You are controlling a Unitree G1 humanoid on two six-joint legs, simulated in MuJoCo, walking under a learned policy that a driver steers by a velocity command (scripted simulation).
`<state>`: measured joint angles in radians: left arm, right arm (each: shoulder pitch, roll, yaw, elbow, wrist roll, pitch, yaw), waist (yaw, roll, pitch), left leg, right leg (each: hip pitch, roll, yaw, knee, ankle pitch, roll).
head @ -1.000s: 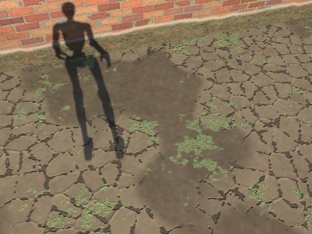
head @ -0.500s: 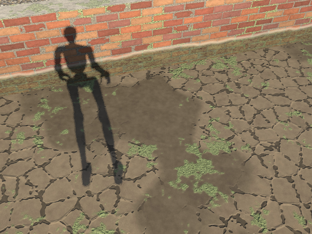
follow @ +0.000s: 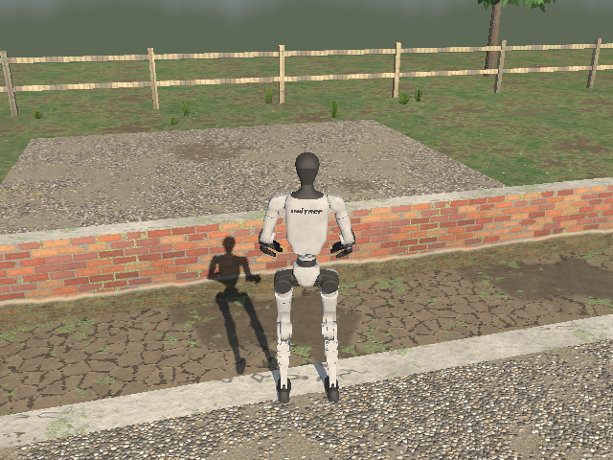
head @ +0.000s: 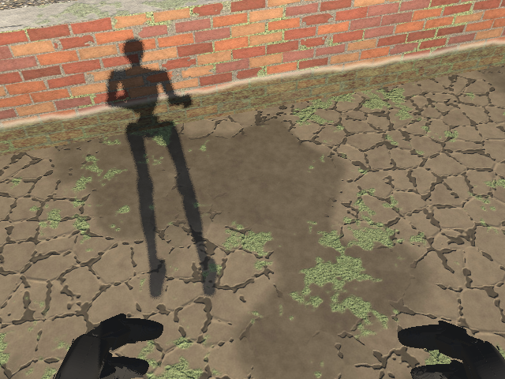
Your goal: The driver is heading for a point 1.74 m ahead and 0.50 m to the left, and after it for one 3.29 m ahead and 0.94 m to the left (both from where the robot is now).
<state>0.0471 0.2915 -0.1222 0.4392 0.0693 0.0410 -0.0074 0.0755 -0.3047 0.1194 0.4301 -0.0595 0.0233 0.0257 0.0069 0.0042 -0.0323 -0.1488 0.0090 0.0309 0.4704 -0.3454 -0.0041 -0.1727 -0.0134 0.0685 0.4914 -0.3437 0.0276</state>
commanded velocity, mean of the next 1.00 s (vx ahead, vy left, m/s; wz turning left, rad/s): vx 0.50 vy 0.00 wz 0.00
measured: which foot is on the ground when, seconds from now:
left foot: down 0.00-1.00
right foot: down 0.00-1.00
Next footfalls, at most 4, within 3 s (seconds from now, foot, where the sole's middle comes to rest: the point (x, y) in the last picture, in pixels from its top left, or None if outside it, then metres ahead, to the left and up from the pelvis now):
none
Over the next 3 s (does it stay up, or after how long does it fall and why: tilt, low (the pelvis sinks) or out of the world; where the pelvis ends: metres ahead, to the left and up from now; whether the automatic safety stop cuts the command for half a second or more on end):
stays up -0.02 0.00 0.01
